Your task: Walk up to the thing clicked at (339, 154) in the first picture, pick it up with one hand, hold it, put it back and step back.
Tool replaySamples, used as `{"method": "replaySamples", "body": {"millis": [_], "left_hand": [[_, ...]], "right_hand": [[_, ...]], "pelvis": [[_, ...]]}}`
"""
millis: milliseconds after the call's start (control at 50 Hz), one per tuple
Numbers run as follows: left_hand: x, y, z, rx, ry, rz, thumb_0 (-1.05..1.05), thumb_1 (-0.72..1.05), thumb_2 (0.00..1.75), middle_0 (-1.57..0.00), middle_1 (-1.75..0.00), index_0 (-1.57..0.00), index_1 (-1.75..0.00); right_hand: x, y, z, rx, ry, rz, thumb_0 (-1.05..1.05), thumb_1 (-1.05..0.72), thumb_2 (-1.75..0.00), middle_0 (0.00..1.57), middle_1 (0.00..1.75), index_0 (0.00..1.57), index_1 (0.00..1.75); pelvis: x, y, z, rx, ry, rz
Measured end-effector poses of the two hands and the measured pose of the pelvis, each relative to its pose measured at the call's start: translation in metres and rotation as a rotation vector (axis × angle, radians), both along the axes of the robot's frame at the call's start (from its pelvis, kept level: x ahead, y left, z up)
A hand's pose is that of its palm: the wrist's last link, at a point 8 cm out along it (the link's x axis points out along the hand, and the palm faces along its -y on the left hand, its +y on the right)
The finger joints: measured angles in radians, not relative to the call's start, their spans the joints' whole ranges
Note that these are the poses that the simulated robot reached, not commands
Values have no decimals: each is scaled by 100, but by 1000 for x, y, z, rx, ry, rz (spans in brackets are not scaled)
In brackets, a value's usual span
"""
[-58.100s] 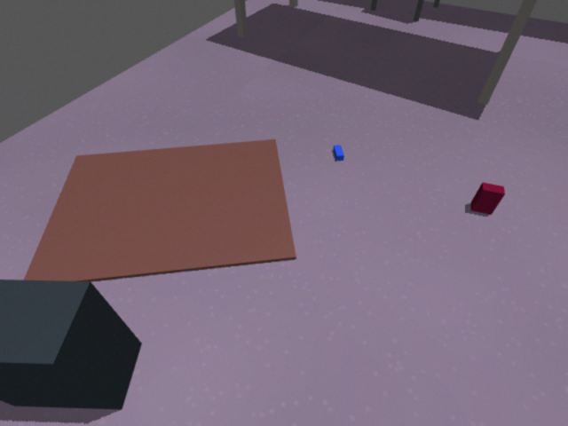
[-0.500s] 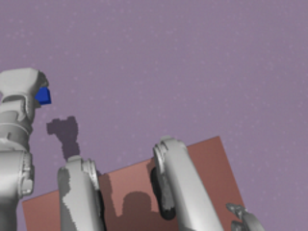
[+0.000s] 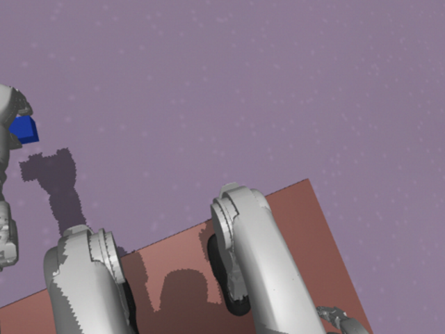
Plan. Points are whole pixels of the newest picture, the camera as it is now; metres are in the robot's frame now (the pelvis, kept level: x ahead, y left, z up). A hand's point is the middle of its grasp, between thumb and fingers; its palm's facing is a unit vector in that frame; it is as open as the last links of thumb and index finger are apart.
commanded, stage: crouch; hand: left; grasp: from above
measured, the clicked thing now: (5, 133) +0.52 +0.27 -0.21
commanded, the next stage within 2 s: lower in 0.32 s
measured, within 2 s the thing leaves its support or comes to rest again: neither
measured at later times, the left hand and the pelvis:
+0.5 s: hand (6, 131) +0.52 +0.26 -0.20, palm faces -0.46 -0.06 -0.88, open 6.9 cm; pelvis +0.00 +0.00 -0.03, yaw -1 degrees
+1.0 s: hand (22, 137) +0.52 +0.26 -0.24, palm faces -0.47 -0.06 -0.88, open 6.9 cm; pelvis +0.00 +0.00 -0.04, yaw -4 degrees
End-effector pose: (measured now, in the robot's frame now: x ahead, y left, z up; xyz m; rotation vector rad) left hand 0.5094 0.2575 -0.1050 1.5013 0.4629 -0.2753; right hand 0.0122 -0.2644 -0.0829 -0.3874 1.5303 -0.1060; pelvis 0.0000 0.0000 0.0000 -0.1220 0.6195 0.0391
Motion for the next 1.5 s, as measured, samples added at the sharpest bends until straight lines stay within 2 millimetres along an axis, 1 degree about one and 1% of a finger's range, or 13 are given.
{"method": "replaySamples", "body": {"millis": [260,520,740,1020,1240,1500], "left_hand": [[9,3,-17,14,1,20,0,49,1,-99,-15,-103,-11],[13,6,-36,14,17,22,0,47,4,-99,-16,-102,-12],[11,3,-63,-9,34,-1,0,46,4,-100,-16,-103,-13],[15,-1,-82,0,18,10,0,48,4,-99,-16,-102,-12],[17,-6,-103,-16,28,19,0,49,1,-99,-15,-103,-11],[18,-2,-113,-14,11,29,0,49,0,-100,-12,-104,-8]], "right_hand": [[-1,6,-17,12,-3,23,0,-91,-90,20,30,20,30],[3,4,-20,12,21,47,0,-91,-90,20,30,20,30],[-1,2,-18,-6,44,75,0,-91,-90,20,30,20,30],[-12,11,-15,4,56,89,0,-90,-90,20,30,20,30],[-17,17,-7,7,63,115,0,-90,-89,20,30,20,30],[-14,19,1,4,58,156,0,-90,-90,20,30,20,30]], "pelvis": [[0,1,-19,-12,-13,-8],[3,1,-26,-22,-17,-12],[3,2,-33,-35,-32,-19],[4,4,-38,-52,-38,-31],[3,6,-39,-71,-56,-41],[3,9,-40,-90,-68,-47]]}}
